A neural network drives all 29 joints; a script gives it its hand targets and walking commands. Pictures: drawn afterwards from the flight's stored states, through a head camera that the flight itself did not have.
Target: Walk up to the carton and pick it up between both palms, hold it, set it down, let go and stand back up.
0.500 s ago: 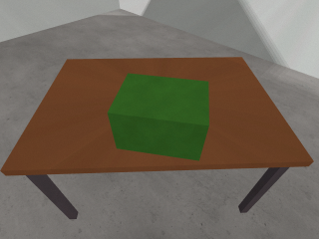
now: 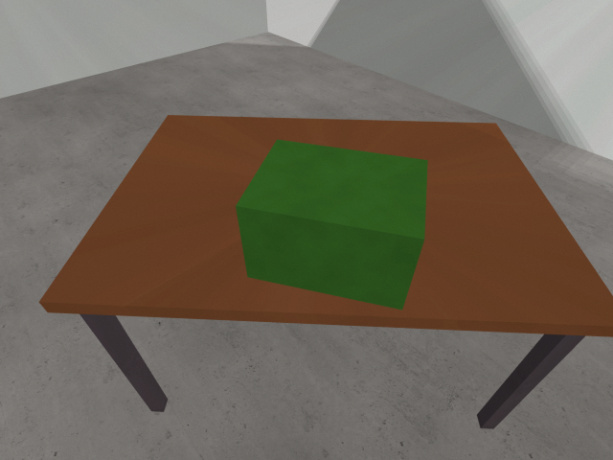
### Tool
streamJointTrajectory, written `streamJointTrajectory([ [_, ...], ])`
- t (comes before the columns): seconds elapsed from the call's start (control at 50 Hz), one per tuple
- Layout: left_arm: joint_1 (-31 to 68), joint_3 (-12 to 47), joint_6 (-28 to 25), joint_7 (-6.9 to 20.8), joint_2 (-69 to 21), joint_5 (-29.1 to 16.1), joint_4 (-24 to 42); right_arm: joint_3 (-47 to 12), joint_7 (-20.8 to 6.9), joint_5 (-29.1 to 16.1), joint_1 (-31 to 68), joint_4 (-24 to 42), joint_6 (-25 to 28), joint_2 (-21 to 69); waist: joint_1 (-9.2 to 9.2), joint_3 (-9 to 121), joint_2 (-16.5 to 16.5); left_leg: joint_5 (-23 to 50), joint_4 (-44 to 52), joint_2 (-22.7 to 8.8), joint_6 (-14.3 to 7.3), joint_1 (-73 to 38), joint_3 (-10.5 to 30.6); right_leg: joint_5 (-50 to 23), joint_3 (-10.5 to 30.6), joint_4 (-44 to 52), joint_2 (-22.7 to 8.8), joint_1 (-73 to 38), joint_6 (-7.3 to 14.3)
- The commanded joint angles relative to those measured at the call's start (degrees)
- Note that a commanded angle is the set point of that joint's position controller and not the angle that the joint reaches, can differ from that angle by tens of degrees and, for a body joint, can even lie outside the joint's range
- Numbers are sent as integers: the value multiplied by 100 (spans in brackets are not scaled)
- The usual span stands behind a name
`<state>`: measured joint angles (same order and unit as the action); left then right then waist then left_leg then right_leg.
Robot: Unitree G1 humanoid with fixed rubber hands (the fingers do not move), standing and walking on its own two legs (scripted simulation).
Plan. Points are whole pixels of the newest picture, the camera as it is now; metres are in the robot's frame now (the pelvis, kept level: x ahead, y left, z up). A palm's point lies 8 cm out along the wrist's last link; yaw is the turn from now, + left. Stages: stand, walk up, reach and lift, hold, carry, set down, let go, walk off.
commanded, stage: stand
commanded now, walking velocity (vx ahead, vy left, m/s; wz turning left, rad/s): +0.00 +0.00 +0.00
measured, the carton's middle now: (336, 219) +0.57 -0.05 -0.03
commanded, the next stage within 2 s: none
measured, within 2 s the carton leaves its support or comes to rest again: neither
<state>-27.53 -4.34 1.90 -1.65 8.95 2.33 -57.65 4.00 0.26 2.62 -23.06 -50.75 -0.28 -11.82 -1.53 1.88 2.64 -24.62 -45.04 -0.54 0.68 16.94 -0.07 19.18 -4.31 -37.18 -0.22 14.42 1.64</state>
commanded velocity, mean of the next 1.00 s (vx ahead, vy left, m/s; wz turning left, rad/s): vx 0.00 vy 0.00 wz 0.00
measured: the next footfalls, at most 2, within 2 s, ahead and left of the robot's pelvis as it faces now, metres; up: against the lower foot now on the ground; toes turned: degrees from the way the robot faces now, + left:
left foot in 0.02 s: +0.04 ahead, +0.11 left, +0.00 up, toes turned +0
right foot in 0.30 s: +0.14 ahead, -0.16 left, +0.00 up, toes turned -4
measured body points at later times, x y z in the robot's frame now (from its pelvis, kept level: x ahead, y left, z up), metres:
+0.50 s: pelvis +0.07 -0.03 +0.00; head +0.08 -0.06 +0.45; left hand +0.12 +0.23 -0.12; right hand +0.08 -0.30 -0.15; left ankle +0.08 +0.09 -0.69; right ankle +0.10 -0.16 -0.72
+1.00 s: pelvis +0.12 -0.01 +0.01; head +0.14 -0.02 +0.46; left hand +0.22 +0.24 -0.11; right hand +0.22 -0.27 -0.11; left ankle +0.12 +0.10 -0.72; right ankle +0.10 -0.16 -0.72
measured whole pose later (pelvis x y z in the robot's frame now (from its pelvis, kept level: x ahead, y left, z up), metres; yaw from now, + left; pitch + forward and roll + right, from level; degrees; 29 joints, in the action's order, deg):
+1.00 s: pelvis +0.12 -0.01 +0.01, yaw -4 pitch -2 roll +0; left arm -17.7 0.4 -0.1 -0.7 14.6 0.4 -42.5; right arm -1.3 -0.3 -0.3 -10.2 -46.2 -1.8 -14.8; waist -0.4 -3.8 0.1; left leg -17.9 -32.5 -2.1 -0.3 12.7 -5.6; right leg 17.9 1.8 -32.6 -2.1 12.9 -2.3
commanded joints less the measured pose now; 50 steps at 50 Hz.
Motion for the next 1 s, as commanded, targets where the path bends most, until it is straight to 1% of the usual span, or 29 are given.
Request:
streamJointTrajectory([
  [0.0,25,-58,-129,3,902,12,628,122,129,12,-1218,86,297,-570,329,-1133,60,232,2236,-235,-285,-1609,633,1974,984,465,-554,2238,243],
  [0.02,-229,199,-163,27,407,-57,882,153,176,83,-1306,102,338,-1070,284,-970,1437,-1835,3321,-1751,-671,-1590,3234,1615,333,-1051,42,3017,-202],
  [0.04,108,80,-163,21,663,78,944,159,245,24,-1197,76,301,-1060,440,-1327,614,-1881,3512,-2213,-1252,-812,3711,1163,580,-1688,-93,2698,-232],
  [0.06,169,48,-165,80,795,78,1027,85,287,17,-786,169,294,-989,268,-1543,330,-1347,3354,-2023,-1450,-517,3281,789,714,-2124,-251,2583,-292],
  [0.08,177,55,-173,106,777,60,1127,50,291,-4,-576,228,298,-977,191,-1621,202,-844,3292,-1922,-1494,-382,2913,770,741,-2236,-343,2528,-329],
  [0.1,119,32,-173,118,821,83,1197,76,315,19,-353,222,311,-1037,58,-1536,165,-816,3314,-1942,-1509,-100,2744,727,872,-2136,-504,2231,-295],
  [0.12,-233,-12,-155,191,769,103,1024,182,268,168,-306,250,293,-1356,234,-1393,450,-1615,3526,-1829,-1560,-459,2522,660,663,-2297,-417,2333,-400],
  [0.16,142,-97,-181,243,912,71,1317,115,220,113,-236,150,282,-1131,271,-1612,575,-1336,3510,-1685,-1416,-275,2156,457,730,-1886,-543,2211,-385],
  [0.2,282,-87,-263,259,745,39,1466,89,168,59,-157,82,260,-1110,288,-1536,670,-609,3180,-1421,-1250,-1,1417,346,521,-1018,-494,1464,-300],
  [0.22,165,-106,-318,243,705,39,1476,83,138,33,-81,70,221,-1140,222,-1374,679,-335,2884,-1263,-1163,299,1071,196,333,-650,-337,759,-232],
  [0.26,-522,-158,-432,163,794,63,1371,-10,73,-62,60,104,120,-1097,-121,-996,138,157,1755,-846,-861,1104,433,-800,55,279,82,-920,-180],
  [0.28,-847,-183,-491,91,1025,71,1391,-136,57,-97,-140,152,104,-872,-243,-698,-537,347,888,-563,-551,1388,99,-1082,780,715,-233,-1453,-104],
  [0.3,-984,-283,-520,14,1703,109,1559,-282,48,-104,-453,373,95,-481,-188,-415,-1708,-566,-655,129,-6,1721,-498,-226,3252,1716,-1682,-1376,543],
  [0.32,-1288,-323,-446,-15,1793,-2,1408,-193,101,5,-525,381,-54,-674,-243,-285,-1406,-1446,-1586,109,88,1379,-13,681,4302,2232,-2184,-861,1209],
  [0.34,-813,-293,-387,-68,1813,-10,1514,-170,89,53,-374,432,-154,-787,-160,-794,-1072,-1221,-2103,-82,115,1715,171,1155,4307,2376,-2189,-480,1449],
  [0.36,-441,-272,-346,-113,1834,14,1593,-181,85,53,-186,451,-200,-738,-179,-1040,-909,-921,-2299,-272,120,1917,267,1222,3948,2330,-2146,-221,1517],
  [0.38,-187,-222,-318,-137,1754,52,1651,-158,88,37,-164,461,-212,-781,-105,-1028,-908,-685,-2199,-413,118,1881,330,1223,3566,2292,-2021,-83,1433],
  [0.42,211,-95,-307,-144,1551,73,1703,-118,44,-17,-287,438,-212,-847,52,-869,-1069,-501,-1375,-546,156,1247,338,570,2662,2091,-1741,288,1139],
  [0.48,596,-47,-258,-112,1636,9,1768,-118,-25,-71,-279,479,-189,-747,135,-740,-1313,-104,-134,-364,79,121,-50,-419,1715,1672,-1416,876,865],
  [0.52,964,42,-202,-52,1660,-144,1849,-60,-42,-47,-447,498,-110,-818,399,-654,-1045,1125,936,-206,-89,-937,-242,-333,1365,1263,-1212,1551,587],
  [0.54,978,113,-187,-7,1585,-222,1896,-45,-36,-58,-428,576,-49,-971,491,-625,-760,1586,1493,-256,-185,-1270,-3,-130,1220,1034,-1032,1832,349],
  [0.56,765,227,-203,35,1269,-291,1997,-26,-9,-19,-381,650,16,-1265,431,-503,-17,1651,2077,-944,-385,-1376,1031,43,828,294,-619,1940,39],
  [0.58,365,284,-175,34,968,-361,1957,42,13,-279,172,718,4,-1711,109,-512,569,808,2720,-1630,-886,169,1811,613,381,-116,-110,736,-202],
  [0.6,389,226,-143,40,1121,-262,1824,-21,27,-344,637,764,-1,-1582,65,-750,208,361,2796,-1541,-1015,683,1581,341,490,-134,-161,195,-235],
  [0.62,359,228,-177,72,1131,-216,1811,-92,13,-355,896,806,-9,-1528,-37,-810,182,466,2643,-1299,-836,803,1194,-138,601,316,-222,0,-189],
  [0.66,494,201,-280,84,1385,-194,1784,-218,10,-343,812,778,-22,-1293,72,-627,-9,1358,2124,-769,-416,210,533,-1172,924,837,-449,37,-103],
  [0.68,498,194,-334,90,1483,-193,1765,-235,6,-305,687,749,-15,-1249,155,-418,-37,1892,1875,-656,-352,-268,351,-1599,982,861,-525,135,-63],
  [0.74,575,221,-380,64,1462,-209,1809,-238,-4,-271,745,763,4,-1280,203,-30,-89,2616,1702,-690,-401,-905,252,-2007,910,831,-539,128,-22],
  [0.98,755,201,-340,42,1451,-192,2023,-244,-18,-291,1215,906,-44,-1279,172,-50,-240,2286,1881,-710,-427,-807,-8,-1959,891,830,-464,-32,-63],
])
